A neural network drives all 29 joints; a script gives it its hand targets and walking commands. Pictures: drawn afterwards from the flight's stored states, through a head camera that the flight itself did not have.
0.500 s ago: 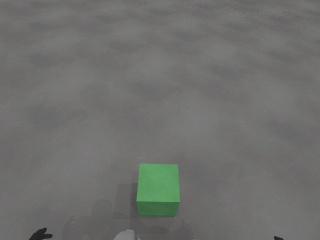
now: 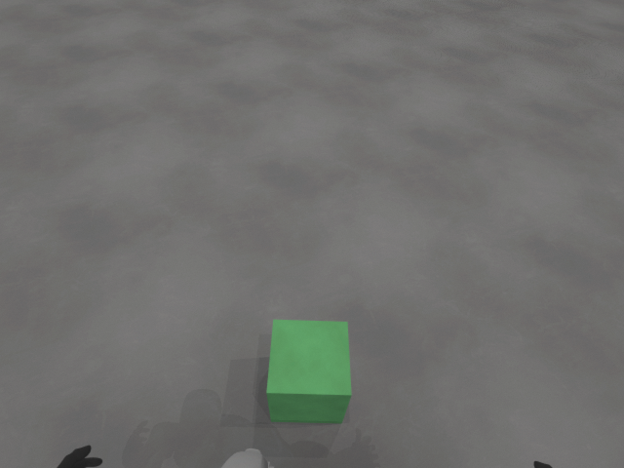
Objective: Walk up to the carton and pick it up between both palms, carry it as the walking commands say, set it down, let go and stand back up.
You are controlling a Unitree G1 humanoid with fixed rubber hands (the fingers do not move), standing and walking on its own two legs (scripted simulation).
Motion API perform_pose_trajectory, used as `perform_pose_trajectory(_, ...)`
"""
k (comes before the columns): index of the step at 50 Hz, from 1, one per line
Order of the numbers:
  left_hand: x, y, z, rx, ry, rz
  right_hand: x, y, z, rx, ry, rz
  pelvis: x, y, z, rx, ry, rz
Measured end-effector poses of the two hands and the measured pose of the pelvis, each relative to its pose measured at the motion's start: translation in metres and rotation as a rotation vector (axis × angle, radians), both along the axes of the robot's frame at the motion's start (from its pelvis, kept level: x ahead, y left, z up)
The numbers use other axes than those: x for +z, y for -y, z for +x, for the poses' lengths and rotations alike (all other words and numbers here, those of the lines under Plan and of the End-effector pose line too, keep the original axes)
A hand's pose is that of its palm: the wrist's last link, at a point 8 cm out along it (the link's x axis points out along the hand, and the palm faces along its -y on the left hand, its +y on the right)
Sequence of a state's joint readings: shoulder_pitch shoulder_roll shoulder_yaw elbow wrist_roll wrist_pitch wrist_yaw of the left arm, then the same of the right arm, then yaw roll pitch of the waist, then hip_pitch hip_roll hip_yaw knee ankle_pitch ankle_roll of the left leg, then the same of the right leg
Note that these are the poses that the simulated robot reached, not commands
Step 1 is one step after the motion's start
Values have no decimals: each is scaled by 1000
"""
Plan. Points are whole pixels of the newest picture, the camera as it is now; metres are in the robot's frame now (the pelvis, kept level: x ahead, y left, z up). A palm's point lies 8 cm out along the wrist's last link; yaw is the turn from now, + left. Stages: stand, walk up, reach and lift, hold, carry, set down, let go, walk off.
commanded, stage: walk up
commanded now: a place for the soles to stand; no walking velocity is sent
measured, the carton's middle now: (308, 372) +0.47 +0.00 -0.60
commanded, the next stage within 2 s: reach and lift in 1.28 s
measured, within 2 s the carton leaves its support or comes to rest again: neither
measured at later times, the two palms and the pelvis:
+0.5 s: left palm out of the picture +0.10 +0.33 -0.09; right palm out of the picture +0.09 -0.32 -0.09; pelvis +0.01 +0.00 +0.00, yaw +2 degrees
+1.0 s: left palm out of the picture +0.09 +0.30 -0.08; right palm out of the picture +0.10 -0.35 -0.10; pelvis +0.01 -0.03 +0.00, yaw +2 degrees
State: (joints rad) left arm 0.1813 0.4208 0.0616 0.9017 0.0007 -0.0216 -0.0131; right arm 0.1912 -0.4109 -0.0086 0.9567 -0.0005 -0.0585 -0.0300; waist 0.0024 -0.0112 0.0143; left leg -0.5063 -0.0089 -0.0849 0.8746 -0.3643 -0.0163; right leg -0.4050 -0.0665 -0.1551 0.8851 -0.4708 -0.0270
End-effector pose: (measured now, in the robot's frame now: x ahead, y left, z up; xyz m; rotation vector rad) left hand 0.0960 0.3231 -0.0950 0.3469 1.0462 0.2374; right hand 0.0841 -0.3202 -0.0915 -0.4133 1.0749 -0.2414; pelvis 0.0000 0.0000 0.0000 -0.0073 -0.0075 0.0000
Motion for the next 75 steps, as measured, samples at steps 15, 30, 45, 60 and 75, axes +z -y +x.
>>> perform_pose_trajectory(15,1,-1,-3,3,-1,-3,1,1,3,-5,15,1,0,0,1,3,-1,2)
perform_pose_trajectory(30,4,10,-5,35,-7,8,-6,13,5,17,-10,13,-1,15,4,37,31,16)
perform_pose_trajectory(45,13,24,-10,45,-29,34,-12,25,13,24,-16,38,3,30,11,40,18,39)
perform_pose_trajectory(60,15,25,-13,44,3,31,-11,24,7,31,5,40,2,30,2,40,31,39)
perform_pose_trajectory(75,7,47,42,-37,38,-63,21,9,87,59,136,61,2,23,-12,28,51,32)
